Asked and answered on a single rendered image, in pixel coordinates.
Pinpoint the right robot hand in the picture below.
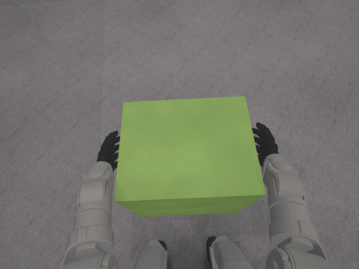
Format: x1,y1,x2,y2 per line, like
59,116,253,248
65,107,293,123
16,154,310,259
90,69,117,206
252,122,279,167

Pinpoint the left robot hand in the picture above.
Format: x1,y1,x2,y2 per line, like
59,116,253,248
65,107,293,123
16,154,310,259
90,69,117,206
97,131,120,172

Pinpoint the robot right upper arm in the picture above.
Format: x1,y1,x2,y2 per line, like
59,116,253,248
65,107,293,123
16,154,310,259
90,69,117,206
265,247,332,269

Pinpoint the robot right forearm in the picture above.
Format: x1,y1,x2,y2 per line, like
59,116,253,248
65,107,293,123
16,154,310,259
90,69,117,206
262,154,331,267

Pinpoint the robot left upper arm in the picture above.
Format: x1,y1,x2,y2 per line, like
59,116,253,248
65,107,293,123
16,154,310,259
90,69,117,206
62,252,119,269

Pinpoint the robot left foot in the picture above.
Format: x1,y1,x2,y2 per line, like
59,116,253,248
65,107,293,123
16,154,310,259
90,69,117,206
158,240,167,251

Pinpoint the carton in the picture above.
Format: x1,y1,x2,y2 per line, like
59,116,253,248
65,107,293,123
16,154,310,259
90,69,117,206
114,96,266,217

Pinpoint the robot left forearm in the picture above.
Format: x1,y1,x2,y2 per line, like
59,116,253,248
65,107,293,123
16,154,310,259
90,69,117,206
60,161,114,269

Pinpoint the robot right shin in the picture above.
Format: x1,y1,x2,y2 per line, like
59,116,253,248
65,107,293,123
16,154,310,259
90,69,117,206
213,235,228,244

